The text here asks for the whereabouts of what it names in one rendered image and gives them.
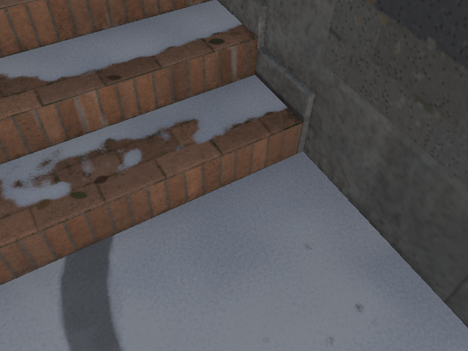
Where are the stairs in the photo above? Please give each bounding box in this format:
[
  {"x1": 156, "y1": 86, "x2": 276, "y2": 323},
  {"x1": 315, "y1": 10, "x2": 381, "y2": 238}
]
[{"x1": 0, "y1": 0, "x2": 303, "y2": 285}]

